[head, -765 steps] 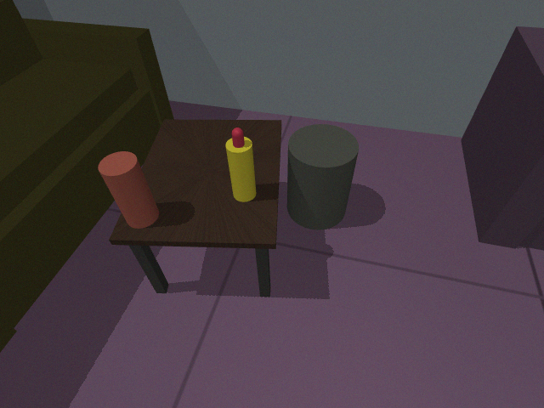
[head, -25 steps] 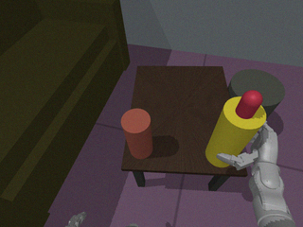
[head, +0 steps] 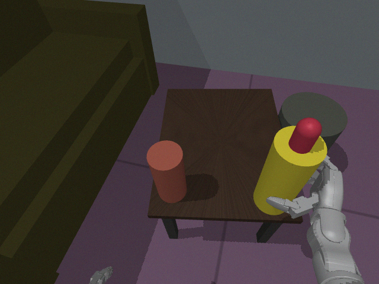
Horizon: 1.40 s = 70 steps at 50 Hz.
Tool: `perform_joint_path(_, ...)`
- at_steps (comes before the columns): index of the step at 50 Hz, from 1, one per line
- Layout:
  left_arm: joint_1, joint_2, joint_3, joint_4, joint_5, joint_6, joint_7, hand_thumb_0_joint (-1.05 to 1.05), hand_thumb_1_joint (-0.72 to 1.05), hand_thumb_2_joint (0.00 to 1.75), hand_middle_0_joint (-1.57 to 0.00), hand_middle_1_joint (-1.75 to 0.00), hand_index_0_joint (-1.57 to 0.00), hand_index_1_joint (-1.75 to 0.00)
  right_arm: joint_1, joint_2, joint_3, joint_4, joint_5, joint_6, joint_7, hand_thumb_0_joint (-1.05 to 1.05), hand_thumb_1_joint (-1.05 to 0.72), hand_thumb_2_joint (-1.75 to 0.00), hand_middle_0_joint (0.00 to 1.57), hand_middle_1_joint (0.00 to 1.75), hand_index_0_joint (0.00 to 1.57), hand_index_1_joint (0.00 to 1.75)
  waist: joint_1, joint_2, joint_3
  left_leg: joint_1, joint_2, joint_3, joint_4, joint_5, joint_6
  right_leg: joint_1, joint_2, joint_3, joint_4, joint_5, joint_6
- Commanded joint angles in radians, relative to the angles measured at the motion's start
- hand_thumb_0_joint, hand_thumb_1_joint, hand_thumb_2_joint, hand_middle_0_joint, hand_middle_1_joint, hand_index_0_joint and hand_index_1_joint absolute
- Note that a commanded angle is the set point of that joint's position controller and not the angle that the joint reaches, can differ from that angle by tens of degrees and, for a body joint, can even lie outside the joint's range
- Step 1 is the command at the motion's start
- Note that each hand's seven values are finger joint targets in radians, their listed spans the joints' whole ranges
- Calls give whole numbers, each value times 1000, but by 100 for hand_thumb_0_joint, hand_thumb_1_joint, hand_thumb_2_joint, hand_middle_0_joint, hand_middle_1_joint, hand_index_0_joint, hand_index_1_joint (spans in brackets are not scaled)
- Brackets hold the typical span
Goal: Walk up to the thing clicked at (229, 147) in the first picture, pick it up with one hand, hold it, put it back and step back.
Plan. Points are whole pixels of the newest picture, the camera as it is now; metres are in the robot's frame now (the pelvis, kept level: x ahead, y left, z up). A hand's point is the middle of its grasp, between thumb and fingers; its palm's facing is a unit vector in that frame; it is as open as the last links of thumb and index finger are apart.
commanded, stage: hold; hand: right
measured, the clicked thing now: (286, 169) +0.34 -0.15 +0.07
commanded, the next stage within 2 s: none
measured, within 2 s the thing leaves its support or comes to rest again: neither
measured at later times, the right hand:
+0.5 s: hand (291, 179) +0.34 -0.17 +0.04, palm faces +0.23 +0.97 -0.05, open 11.4 cm
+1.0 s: hand (292, 181) +0.33 -0.17 +0.04, palm faces +0.25 +0.97 -0.05, open 11.4 cm
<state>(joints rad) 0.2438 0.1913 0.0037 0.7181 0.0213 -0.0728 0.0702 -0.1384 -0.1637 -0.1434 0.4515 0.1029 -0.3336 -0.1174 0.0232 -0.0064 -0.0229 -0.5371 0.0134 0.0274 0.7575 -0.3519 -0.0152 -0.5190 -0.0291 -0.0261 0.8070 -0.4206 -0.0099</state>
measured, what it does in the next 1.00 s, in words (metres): stands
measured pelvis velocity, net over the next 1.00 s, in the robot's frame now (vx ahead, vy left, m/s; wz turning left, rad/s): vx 0.00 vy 0.01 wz -0.01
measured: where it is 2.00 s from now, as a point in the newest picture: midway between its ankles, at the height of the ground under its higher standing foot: outside the picture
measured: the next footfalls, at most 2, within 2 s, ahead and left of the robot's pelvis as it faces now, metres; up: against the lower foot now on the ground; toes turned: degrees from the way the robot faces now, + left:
none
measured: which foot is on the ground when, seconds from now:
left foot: down 0.00-1.00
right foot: down 0.00-1.00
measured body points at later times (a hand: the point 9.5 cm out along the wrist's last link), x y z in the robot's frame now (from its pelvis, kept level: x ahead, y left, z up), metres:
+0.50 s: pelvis +0.00 +0.00 +0.01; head +0.05 +0.00 +0.45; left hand +0.12 +0.25 -0.11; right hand +0.32 -0.22 +0.05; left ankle +0.02 +0.13 -0.71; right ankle -0.01 -0.11 -0.71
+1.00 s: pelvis +0.00 +0.01 +0.00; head +0.05 +0.00 +0.45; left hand +0.12 +0.25 -0.11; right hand +0.31 -0.22 +0.04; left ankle +0.02 +0.13 -0.71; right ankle -0.01 -0.11 -0.71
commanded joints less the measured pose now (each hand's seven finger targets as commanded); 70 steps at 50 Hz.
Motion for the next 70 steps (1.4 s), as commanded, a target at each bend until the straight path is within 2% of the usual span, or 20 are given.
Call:
perform_joint_path(1, -7, 129, 41, -121, 0, -44, 16, 0, 87, 92, -20, -31, -19, -32, -453, -129, -47, -441, 43, -151, -12, 0, 20, -125, 111, 136, 118, 136, 3, -62, -394, 173, -21, 5, -75, 282, 27, 191, 9, 39, -118, 351, 18)
perform_joint_path(5, 17, 156, 62, -95, 2, -50, 16, 0, 87, 92, -20, -31, -19, -32, -409, -107, -33, -375, 43, -139, -11, 0, 20, -125, 112, 136, 119, 136, 19, -52, -384, 149, -26, 11, -74, 295, 25, 225, 1, 50, -115, 414, 25)
perform_joint_path(6, 6, 128, 41, -110, 1, -48, 13, 0, 86, 92, -20, -31, -19, -32, -425, -119, -33, -464, 44, -145, -14, 0, 20, -126, 113, 138, 120, 138, -4, -87, -405, 175, -23, 9, -72, 319, 28, 230, 4, 45, -115, 454, 26)
perform_joint_path(11, 8, 128, 43, -108, 0, -48, 11, 0, 87, 92, -20, -31, -20, -32, -426, -103, -24, -439, 43, -133, -17, 0, 18, -128, 115, 139, 122, 139, 6, -62, -387, 196, -22, 8, -81, 335, 27, 224, 7, 42, -122, 444, 23)
perform_joint_path(15, -7, 135, 45, -112, 0, -48, 11, 0, 87, 92, -20, -31, -20, -32, -444, -110, -31, -405, 42, -123, -19, 0, 18, -126, 113, 137, 120, 137, 6, -53, -337, 192, -19, 7, -103, 281, 25, 195, 12, 37, -141, 339, 16)
perform_joint_path(24, 5, 146, 57, -105, 2, -48, 7, 0, 88, 91, -20, -31, -20, -31, -409, -88, -18, -379, 44, -119, -11, 0, 16, -127, 114, 138, 121, 138, 11, -45, -353, 199, -20, 6, -98, 332, 25, 211, 12, 36, -134, 407, 18)
perform_joint_path(29, -9, 130, 45, -115, -1, -46, 11, 0, 87, 92, -20, -31, -20, -32, -422, -122, -53, -413, 42, -130, -20, 0, 18, -127, 112, 137, 120, 137, 1, -31, -354, 218, -16, -3, -109, 298, 23, 194, 19, 28, -140, 323, 8)
perform_joint_path(34, -6, 119, 36, -124, -1, -47, 13, 0, 87, 92, -20, -31, -19, -31, -430, -127, -44, -480, 44, -137, -14, 0, 15, -128, 114, 139, 121, 139, -3, -55, -412, 249, -11, -10, -96, 378, 24, 226, 24, 22, -123, 402, 10)
perform_joint_path(37, 2, 146, 61, -97, 3, -51, 12, 0, 87, 92, -20, -31, -20, -32, -372, -65, -4, -342, 44, -123, -6, 0, 17, -130, 115, 141, 123, 141, 19, -17, -319, 196, -16, -4, -99, 323, 21, 165, 19, 28, -127, 350, 8)
perform_joint_path(39, -3, 136, 52, -114, 1, -50, 11, 0, 87, 92, -20, -31, -20, -31, -461, -148, -73, -452, 45, -144, -15, 0, 15, -130, 116, 141, 123, 141, -1, -52, -377, 220, -14, -5, -101, 313, 22, 191, 19, 28, -131, 344, 9)
perform_joint_path(41, -11, 142, 52, -119, 0, -46, 12, 0, 88, 91, -20, -31, -20, -31, -364, -116, -44, -387, 42, -132, -11, 0, 12, -130, 117, 140, 124, 140, -4, -33, -340, 220, -15, -2, -103, 307, 21, 188, 20, 27, -134, 341, 9)
perform_joint_path(42, -14, 130, 46, -121, -1, -44, 12, 0, 88, 91, -20, -31, -20, -31, -405, -145, -72, -458, 46, -140, -15, 0, 14, -130, 115, 140, 123, 140, -12, -41, -365, 231, -13, -7, -103, 321, 21, 194, 21, 26, -130, 345, 7)
perform_joint_path(43, -11, 141, 55, -111, -1, -49, 13, 0, 88, 91, -20, -31, -20, -31, -378, -103, -38, -375, 47, -132, -10, 0, 12, -129, 115, 139, 122, 139, 10, -23, -326, 218, -15, -5, -106, 309, 19, 174, 22, 26, -132, 326, 5)
perform_joint_path(45, -17, 133, 47, -118, -1, -51, 11, 0, 88, 91, -20, -31, -20, -31, -465, -133, -55, -455, 50, -145, -12, 0, 11, -129, 116, 140, 123, 140, 5, -62, -358, 209, -15, -6, -103, 298, 22, 192, 20, 28, -135, 323, 8)
perform_joint_path(49, -19, 125, 41, -117, -3, -54, 13, 0, 88, 91, -20, -31, -20, -31, -423, -94, -23, -426, 52, -138, -8, 0, 13, -129, 114, 139, 122, 139, 9, -29, -350, 206, -17, -2, -105, 288, 22, 187, 18, 28, -138, 312, 6)
perform_joint_path(56, -22, 145, 51, -110, -3, -57, 11, 0, 88, 91, -20, -31, -20, -31, -385, -100, -31, -373, 44, -129, -10, 0, 11, -129, 115, 139, 122, 139, 2, -33, -338, 197, -17, 2, -104, 278, 23, 180, 17, 32, -138, 307, 10)
perform_joint_path(57, -18, 121, 36, -124, -3, -53, 11, 0, 88, 91, -20, -31, -20, -31, -445, -114, -30, -465, 44, -140, -10, 0, 12, -130, 116, 140, 123, 140, -3, -50, -398, 221, -14, -2, -97, 314, 24, 208, 18, 30, -132, 345, 11)
perform_joint_path(58, -8, 130, 40, -115, -4, -53, 13, 0, 88, 91, -20, -31, -20, -31, -415, -135, -62, -423, 42, -135, -13, 0, 13, -130, 116, 141, 123, 141, -7, -44, -392, 218, -15, 1, -92, 334, 24, 217, 16, 31, -128, 380, 14)
perform_joint_path(66, -9, 147, 54, -117, -1, -49, 7, 0, 87, 91, -20, -31, -20, -31, -396, -113, -44, -405, 49, -140, -8, 0, 10, -129, 116, 139, 123, 139, -4, -52, -359, 194, -21, 4, -84, 303, 25, 197, 14, 36, -130, 377, 18)
perform_joint_path(70, 11, 141, 55, -113, -3, -47, 8, 0, 88, 91, -20, -31, -20, -31, -408, -123, -48, -406, 45, -141, -6, 0, 8, -133, 119, 143, 126, 143, 8, -37, -390, 223, -15, -7, -78, 365, 26, 193, 18, 29, -115, 406, 14)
